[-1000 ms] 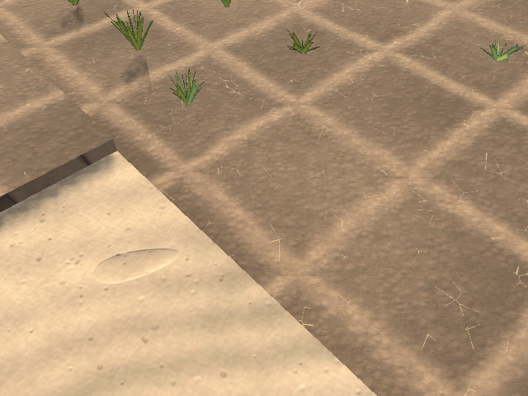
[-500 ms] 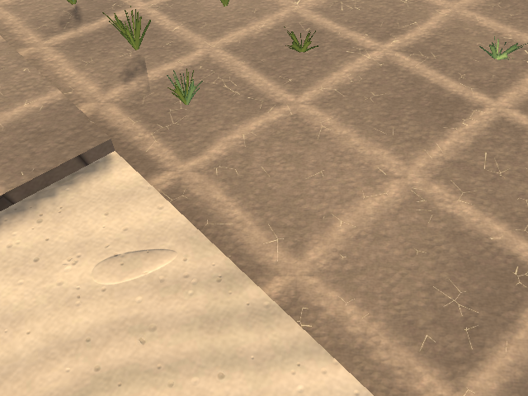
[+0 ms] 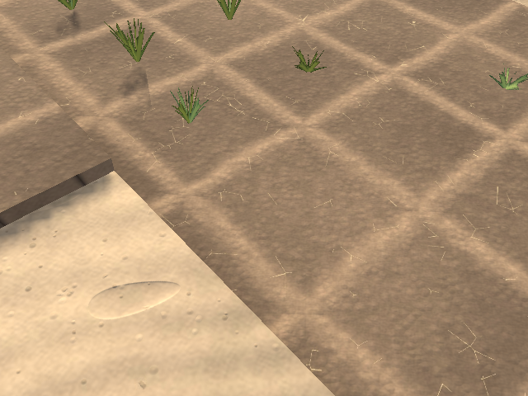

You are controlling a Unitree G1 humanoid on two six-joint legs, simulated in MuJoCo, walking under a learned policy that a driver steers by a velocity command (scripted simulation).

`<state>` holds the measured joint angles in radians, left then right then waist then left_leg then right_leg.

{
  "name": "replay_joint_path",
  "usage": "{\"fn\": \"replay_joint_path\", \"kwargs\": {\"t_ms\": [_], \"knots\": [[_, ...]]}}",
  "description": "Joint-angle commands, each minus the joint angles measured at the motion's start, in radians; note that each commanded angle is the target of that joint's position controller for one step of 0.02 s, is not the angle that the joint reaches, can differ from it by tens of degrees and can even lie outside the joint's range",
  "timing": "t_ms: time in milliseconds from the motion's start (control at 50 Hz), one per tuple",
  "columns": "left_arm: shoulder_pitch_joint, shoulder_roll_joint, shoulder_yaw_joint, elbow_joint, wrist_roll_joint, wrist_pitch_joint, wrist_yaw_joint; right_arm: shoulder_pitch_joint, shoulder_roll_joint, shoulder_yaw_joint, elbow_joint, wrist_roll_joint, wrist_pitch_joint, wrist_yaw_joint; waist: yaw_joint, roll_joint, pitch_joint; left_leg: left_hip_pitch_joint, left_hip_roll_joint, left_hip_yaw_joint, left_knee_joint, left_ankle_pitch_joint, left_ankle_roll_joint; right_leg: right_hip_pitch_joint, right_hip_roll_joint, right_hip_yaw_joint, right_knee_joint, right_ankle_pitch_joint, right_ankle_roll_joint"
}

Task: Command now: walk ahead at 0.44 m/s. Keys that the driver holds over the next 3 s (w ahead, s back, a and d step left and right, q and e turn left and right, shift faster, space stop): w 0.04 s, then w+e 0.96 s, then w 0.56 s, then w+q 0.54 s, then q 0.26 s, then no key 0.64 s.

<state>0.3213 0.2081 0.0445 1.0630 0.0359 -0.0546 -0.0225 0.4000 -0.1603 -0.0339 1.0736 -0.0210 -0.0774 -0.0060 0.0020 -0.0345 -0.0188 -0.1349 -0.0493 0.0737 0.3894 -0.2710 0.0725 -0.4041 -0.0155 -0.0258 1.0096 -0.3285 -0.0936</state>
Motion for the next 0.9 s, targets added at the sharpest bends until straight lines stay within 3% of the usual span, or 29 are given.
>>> {"fn": "replay_joint_path", "kwargs": {"t_ms": [20,100,180,220,280,300,320,340,360,380,400,420,440,460,500,560,600,660,740,800,840,860,880,900], "knots": [[-0.041,0.042,0.009,-0.056,0.002,-0.009,-0.016,0.087,-0.09,-0.01,-0.01,0.005,-0.025,-0.005,0.008,0.083,0.14,0.125,0.266,-0.304,-0.288,0.073,0.094,-0.307,-0.059,0.01,0.049,0.116,0.029],[-0.172,0.02,0.004,-0.109,-0.009,0.012,-0.015,0.168,-0.082,-0.002,0.018,0.001,-0.032,-0.01,-0.008,0.108,0.139,0.159,0.233,-0.142,-0.256,0.439,0.076,-0.358,-0.036,-0.034,-0.009,0.179,0.044],[-0.331,-0.01,-0.016,-0.178,-0.017,0.014,-0.016,0.165,-0.075,0.006,0.015,-0.002,-0.036,-0.019,-0.028,0.124,0.176,0.111,0.214,-0.024,-0.27,0.57,0.049,-0.264,0.007,-0.085,-0.259,0.271,0.025],[-0.365,-0.002,-0.018,-0.2,-0.016,0.015,-0.015,0.177,-0.088,0.005,0.022,-0.002,-0.039,-0.026,-0.031,0.129,0.175,0.139,0.236,0.011,-0.256,0.685,0.042,-0.194,0.025,-0.122,-0.351,0.284,-0.005],[-0.27,0.05,0.001,-0.187,-0.016,0.006,-0.005,0.15,-0.133,-0.005,0.018,-0.001,-0.043,-0.039,0.03,0.143,0.091,0.232,0.257,0.066,-0.055,1.09,0.016,-0.039,0.098,-0.165,-0.397,0.22,-0.07],[-0.165,0.072,0.013,-0.159,-0.015,0.001,-0.002,0.134,-0.154,-0.012,0.012,-0.004,-0.036,-0.044,0.076,0.154,0.03,0.246,0.267,0.076,0.095,1.161,0.014,0.057,0.124,-0.164,-0.406,0.185,-0.094],[-0.027,0.094,0.029,-0.114,-0.013,-0.003,0.0,0.116,-0.172,-0.018,0.003,-0.004,-0.028,-0.044,0.131,0.163,-0.043,0.225,0.271,0.08,0.283,1.117,0.013,0.197,0.133,-0.145,-0.455,0.191,-0.121],[0.095,0.133,0.049,-0.084,0.001,-0.005,0.005,0.09,-0.177,-0.02,-0.016,0.001,-0.024,-0.037,0.195,0.141,-0.099,0.078,0.246,0.095,0.532,0.894,0.011,0.386,0.063,-0.035,-0.516,0.143,-0.164],[0.137,0.22,0.074,-0.092,0.01,0.001,0.012,0.123,-0.085,-0.007,-0.06,0.006,-0.024,-0.02,0.15,-0.038,-0.189,-0.228,0.113,0.102,0.914,0.14,-0.014,0.622,-0.219,0.387,-0.53,0.094,-0.271],[0.119,0.245,0.082,-0.095,-0.015,0.016,0.004,0.106,-0.113,-0.02,-0.104,0.018,-0.028,-0.004,0.121,-0.109,-0.264,-0.486,-0.031,-0.073,1.139,-0.239,-0.025,0.734,-0.341,0.837,-0.709,0.035,-0.398],[0.026,0.22,0.076,-0.105,-0.028,0.017,0.007,-0.017,-0.144,-0.024,-0.148,0.009,-0.038,-0.001,0.092,-0.015,-0.106,-0.605,0.055,-0.142,1.11,-0.126,-0.005,0.628,-0.306,0.706,-0.758,-0.016,-0.344],[-0.026,0.167,0.064,-0.116,-0.029,0.013,0.008,-0.072,-0.155,-0.026,-0.169,0.01,-0.05,0.001,0.068,0.051,-0.007,-0.587,0.094,-0.129,1.033,-0.041,-0.004,0.481,-0.279,0.585,-0.786,0.072,-0.299],[-0.062,0.126,0.053,-0.122,-0.023,0.005,0.01,-0.077,-0.144,-0.028,-0.167,0.007,-0.048,-0.002,0.019,0.116,0.046,-0.523,0.125,-0.128,0.95,-0.01,-0.013,0.356,-0.232,0.492,-0.799,0.206,-0.255],[-0.069,0.103,0.044,-0.123,-0.027,-0.003,0.017,-0.07,-0.133,-0.028,-0.173,-0.009,-0.031,-0.003,-0.014,0.116,0.06,-0.459,0.141,-0.129,0.894,-0.015,-0.032,0.268,-0.185,0.417,-0.799,0.319,-0.23],[-0.042,0.107,0.038,-0.116,-0.034,-0.024,0.022,-0.059,-0.107,-0.027,-0.187,-0.024,0.006,0.002,-0.042,0.075,0.053,-0.402,0.154,-0.119,0.792,-0.025,-0.063,0.202,-0.133,0.332,-0.804,0.422,-0.21],[0.027,0.15,0.044,-0.112,-0.042,-0.032,0.027,-0.171,-0.112,-0.029,-0.242,-0.026,0.033,0.009,-0.023,0.024,0.075,-0.458,0.154,-0.081,0.657,0.075,-0.096,0.185,-0.088,0.285,-0.824,0.476,-0.181],[0.077,0.146,0.04,-0.114,-0.044,-0.028,0.026,-0.284,-0.128,-0.031,-0.29,-0.021,0.038,0.012,0.014,-0.001,0.089,-0.501,0.145,-0.068,0.54,0.176,-0.107,0.207,-0.068,0.282,-0.828,0.507,-0.138],[0.149,0.153,0.04,-0.118,-0.041,-0.021,0.029,-0.39,-0.131,-0.028,-0.334,-0.019,0.039,0.022,0.061,-0.022,0.073,-0.538,0.117,-0.068,0.412,0.282,-0.106,0.302,-0.059,0.3,-0.798,0.562,-0.099],[0.202,0.163,0.042,-0.133,-0.03,-0.01,0.035,-0.52,-0.128,-0.013,-0.392,-0.011,0.032,0.033,0.107,-0.04,0.078,-0.524,0.065,-0.053,0.261,0.292,-0.104,0.387,-0.058,0.329,-0.759,0.626,-0.102],[0.193,0.183,0.049,-0.157,-0.015,-0.011,0.046,-0.502,-0.171,-0.018,-0.402,-0.007,0.014,0.035,0.085,-0.049,0.05,-0.492,0.058,-0.085,0.25,0.276,-0.072,0.48,-0.105,0.375,-0.676,0.721,-0.114],[0.108,0.194,0.056,-0.189,-0.017,-0.017,0.053,-0.387,-0.2,-0.026,-0.377,-0.01,-0.003,0.025,0.011,-0.051,0.021,-0.318,0.054,-0.157,0.145,0.266,-0.033,0.463,-0.086,0.381,-0.552,0.813,-0.069],[0.063,0.217,0.063,-0.205,-0.018,-0.021,0.048,-0.276,-0.229,-0.037,-0.341,-0.011,-0.012,0.018,-0.039,-0.035,-0.037,-0.177,0.021,-0.136,0.117,0.222,-0.013,0.439,-0.063,0.371,-0.443,0.888,-0.051],[0.031,0.226,0.068,-0.216,-0.025,-0.029,0.034,-0.146,-0.245,-0.045,-0.309,-0.015,-0.026,0.007,-0.107,-0.011,-0.083,0.007,0.032,-0.132,0.04,0.263,0.006,0.361,-0.021,0.365,-0.26,0.857,-0.04],[0.141,0.116,0.048,-0.235,-0.056,-0.032,0.019,-0.037,-0.323,-0.065,-0.309,-0.04,-0.037,-0.003,-0.082,0.182,-0.24,0.353,0.278,-0.387,0.067,0.255,0.087,0.119,0.064,0.304,0.055,0.509,0.008]]}}
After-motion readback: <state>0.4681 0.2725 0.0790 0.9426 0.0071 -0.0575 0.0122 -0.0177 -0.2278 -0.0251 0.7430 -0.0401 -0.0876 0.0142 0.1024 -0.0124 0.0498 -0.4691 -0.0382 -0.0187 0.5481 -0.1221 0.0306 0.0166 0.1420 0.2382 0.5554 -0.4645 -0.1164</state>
